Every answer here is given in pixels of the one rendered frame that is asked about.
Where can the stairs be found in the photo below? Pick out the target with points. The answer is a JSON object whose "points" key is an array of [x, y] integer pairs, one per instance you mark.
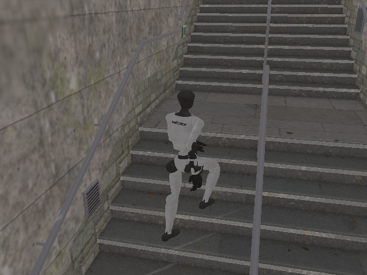
{"points": [[278, 247], [287, 66]]}

